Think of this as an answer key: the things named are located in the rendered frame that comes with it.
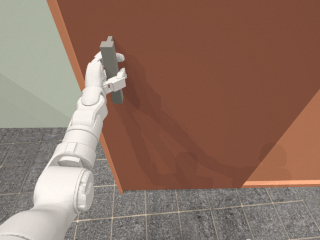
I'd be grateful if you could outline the wardrobe door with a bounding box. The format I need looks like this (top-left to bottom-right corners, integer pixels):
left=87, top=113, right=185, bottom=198
left=57, top=0, right=320, bottom=191
left=247, top=89, right=320, bottom=181

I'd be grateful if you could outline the robot left upper arm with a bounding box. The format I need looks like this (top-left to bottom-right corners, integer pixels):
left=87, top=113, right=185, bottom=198
left=0, top=165, right=94, bottom=240

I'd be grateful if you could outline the robot left forearm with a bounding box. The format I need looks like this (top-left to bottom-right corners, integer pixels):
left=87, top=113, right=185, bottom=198
left=33, top=86, right=108, bottom=205

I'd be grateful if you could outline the handle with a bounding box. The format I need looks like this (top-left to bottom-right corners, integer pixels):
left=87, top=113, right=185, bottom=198
left=100, top=36, right=124, bottom=104

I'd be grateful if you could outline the robot left hand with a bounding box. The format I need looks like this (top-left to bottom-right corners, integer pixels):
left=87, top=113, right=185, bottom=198
left=85, top=51, right=127, bottom=96

